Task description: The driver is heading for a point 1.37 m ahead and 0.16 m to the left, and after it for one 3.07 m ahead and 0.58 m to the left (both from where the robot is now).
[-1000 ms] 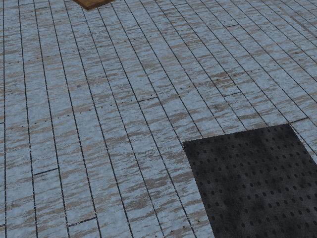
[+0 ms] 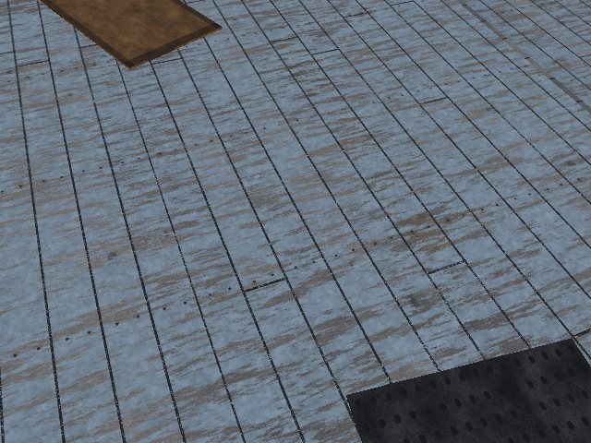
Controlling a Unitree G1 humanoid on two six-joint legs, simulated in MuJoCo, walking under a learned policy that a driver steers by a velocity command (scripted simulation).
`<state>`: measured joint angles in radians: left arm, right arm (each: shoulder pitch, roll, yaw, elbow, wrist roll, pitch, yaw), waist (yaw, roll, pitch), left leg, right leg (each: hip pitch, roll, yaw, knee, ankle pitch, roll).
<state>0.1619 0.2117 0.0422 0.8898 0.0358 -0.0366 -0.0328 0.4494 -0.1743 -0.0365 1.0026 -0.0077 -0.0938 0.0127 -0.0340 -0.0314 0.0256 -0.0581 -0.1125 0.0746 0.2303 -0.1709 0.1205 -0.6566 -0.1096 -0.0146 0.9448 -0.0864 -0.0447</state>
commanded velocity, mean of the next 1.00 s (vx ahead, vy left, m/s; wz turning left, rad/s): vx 0.13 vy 0.00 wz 0.00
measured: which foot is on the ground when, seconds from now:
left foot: down 0.00-0.24, up 0.26-0.60, down 0.62-1.00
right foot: up 0.00-0.22, down 0.24-1.00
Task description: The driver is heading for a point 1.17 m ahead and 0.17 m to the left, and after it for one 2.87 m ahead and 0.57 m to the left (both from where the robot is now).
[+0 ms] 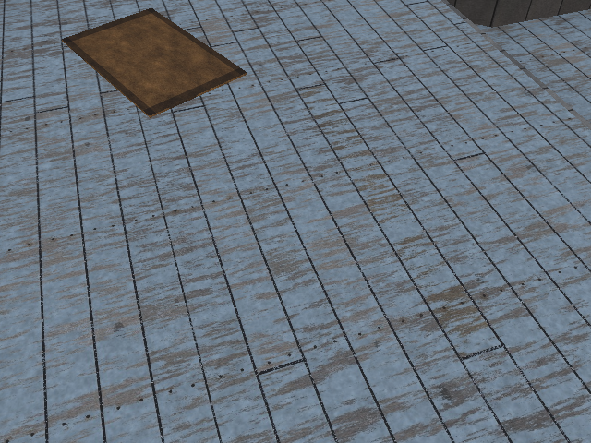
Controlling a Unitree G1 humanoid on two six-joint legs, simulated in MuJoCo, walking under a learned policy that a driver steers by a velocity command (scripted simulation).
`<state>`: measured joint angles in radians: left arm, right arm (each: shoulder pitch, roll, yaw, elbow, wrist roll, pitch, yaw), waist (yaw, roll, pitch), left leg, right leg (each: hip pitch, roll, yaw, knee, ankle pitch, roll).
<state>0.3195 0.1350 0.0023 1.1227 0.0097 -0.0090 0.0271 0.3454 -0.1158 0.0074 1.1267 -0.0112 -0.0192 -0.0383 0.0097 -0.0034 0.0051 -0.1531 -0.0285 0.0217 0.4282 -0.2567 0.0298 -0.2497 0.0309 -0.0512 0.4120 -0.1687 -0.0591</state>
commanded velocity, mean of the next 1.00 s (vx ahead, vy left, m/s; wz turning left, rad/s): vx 0.41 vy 0.00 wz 0.22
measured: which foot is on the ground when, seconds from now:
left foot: down 0.00-0.26, up 0.28-0.72, down 0.74-1.00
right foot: down 0.00-0.74, up 0.76-1.00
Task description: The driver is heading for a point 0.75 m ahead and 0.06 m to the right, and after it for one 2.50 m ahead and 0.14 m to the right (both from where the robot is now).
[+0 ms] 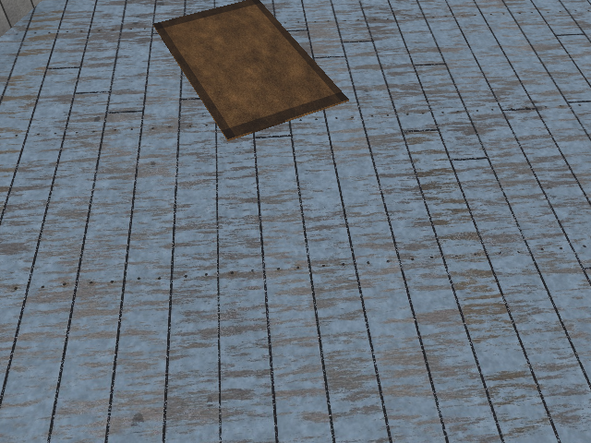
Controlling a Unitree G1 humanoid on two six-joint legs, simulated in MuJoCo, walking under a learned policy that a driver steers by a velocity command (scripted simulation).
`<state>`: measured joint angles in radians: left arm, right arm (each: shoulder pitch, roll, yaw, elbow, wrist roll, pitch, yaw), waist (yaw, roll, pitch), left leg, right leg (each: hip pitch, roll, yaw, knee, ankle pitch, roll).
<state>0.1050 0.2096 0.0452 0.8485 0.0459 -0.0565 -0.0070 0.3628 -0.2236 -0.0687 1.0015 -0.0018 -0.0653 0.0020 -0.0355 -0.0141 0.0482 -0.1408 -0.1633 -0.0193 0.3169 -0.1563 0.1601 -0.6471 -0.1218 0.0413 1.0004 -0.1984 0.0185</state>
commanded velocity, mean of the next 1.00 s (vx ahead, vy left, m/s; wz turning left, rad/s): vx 0.50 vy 0.00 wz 0.01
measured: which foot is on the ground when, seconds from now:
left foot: down 0.00-0.28, up 0.30-0.78, down 0.80-1.00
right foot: up 0.00-0.28, down 0.30-0.80, up 0.82-1.00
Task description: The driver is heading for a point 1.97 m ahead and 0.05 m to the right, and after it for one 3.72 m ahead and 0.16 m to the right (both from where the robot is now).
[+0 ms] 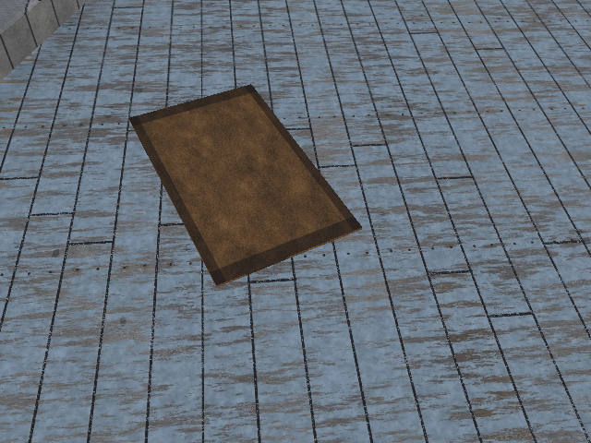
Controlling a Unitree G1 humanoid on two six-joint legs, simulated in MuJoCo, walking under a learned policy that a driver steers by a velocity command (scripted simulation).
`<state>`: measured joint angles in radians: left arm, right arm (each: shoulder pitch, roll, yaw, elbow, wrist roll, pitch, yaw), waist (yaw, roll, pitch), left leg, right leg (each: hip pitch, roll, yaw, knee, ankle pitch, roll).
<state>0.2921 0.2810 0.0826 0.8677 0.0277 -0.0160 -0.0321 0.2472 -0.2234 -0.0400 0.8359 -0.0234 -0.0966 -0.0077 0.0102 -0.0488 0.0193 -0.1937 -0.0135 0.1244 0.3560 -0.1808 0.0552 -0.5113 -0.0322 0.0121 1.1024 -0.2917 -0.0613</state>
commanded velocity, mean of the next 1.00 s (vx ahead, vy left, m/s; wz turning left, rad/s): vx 0.11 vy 0.00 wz -0.04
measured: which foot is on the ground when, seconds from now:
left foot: down 0.00-0.30, up 0.32-0.78, down 0.80-1.00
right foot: up 0.00-0.28, down 0.30-0.80, up 0.82-1.00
